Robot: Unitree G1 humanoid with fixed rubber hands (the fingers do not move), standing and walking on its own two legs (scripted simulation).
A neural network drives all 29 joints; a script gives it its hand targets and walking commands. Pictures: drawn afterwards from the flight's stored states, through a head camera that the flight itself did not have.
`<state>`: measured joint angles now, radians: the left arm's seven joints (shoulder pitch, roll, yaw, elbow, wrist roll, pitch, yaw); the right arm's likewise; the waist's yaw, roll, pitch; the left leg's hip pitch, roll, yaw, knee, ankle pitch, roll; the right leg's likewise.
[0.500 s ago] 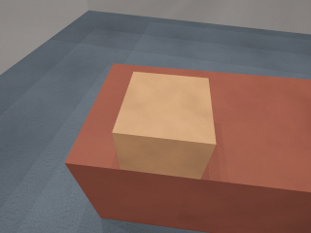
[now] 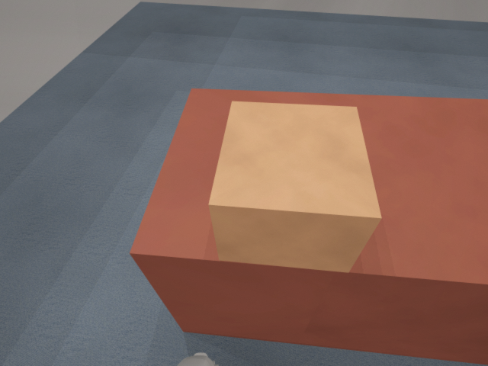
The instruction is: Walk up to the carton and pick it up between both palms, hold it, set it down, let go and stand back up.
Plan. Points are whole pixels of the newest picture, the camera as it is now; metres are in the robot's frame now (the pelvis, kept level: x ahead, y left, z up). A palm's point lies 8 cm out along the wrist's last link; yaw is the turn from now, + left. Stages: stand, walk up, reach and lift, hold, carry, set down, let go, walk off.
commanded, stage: walk up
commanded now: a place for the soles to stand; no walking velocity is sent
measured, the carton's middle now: (287, 183) +0.47 -0.08 -0.01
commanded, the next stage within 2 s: none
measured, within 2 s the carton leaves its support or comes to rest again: neither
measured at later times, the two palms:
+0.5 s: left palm out of the picture +0.12 +0.33 -0.13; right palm out of the picture +0.01 -0.20 -0.11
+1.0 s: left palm out of the picture +0.16 +0.21 -0.13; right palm out of the picture +0.03 -0.26 -0.14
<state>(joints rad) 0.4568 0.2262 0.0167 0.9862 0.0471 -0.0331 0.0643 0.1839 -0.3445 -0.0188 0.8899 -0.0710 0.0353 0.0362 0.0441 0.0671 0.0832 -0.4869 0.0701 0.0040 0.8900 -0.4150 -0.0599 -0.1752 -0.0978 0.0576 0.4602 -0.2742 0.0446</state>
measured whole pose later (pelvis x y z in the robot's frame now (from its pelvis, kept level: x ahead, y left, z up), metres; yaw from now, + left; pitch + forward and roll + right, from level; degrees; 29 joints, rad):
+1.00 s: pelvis +0.04 -0.01 -0.01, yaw -14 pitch -2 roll +1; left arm 0.26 0.23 -0.01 0.89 0.01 0.00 0.01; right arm 0.27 -0.21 0.01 0.93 -0.03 0.00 -0.01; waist 0.00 -0.02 0.06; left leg -0.27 0.01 0.06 0.57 -0.26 0.01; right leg -0.21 -0.05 -0.03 0.63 -0.38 0.01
